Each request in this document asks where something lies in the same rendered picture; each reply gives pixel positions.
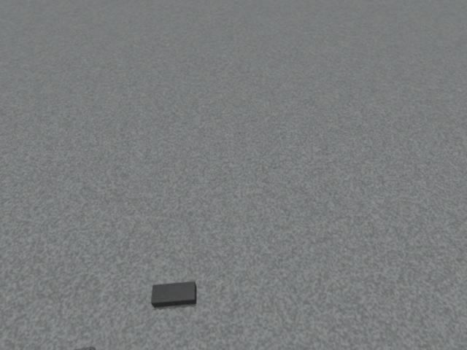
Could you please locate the carton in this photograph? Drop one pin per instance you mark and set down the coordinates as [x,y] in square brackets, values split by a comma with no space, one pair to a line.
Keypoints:
[175,294]

